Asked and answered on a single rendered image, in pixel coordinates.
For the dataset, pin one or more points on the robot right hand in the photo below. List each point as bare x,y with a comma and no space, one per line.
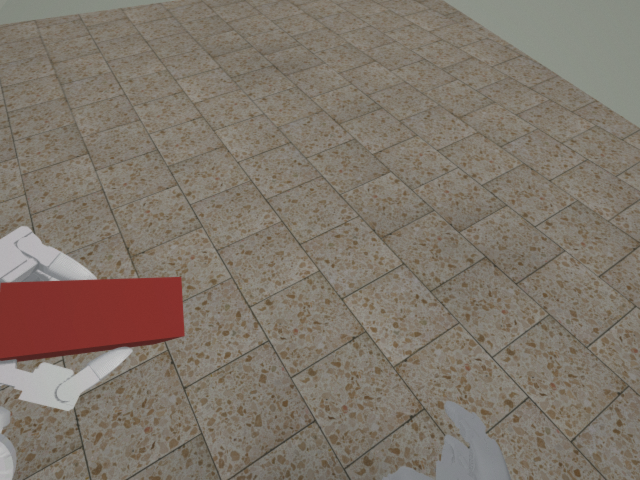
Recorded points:
482,461

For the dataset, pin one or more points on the robot left hand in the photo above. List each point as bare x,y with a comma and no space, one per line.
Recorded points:
23,258

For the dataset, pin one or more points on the sponge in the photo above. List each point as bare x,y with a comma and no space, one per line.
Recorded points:
57,318

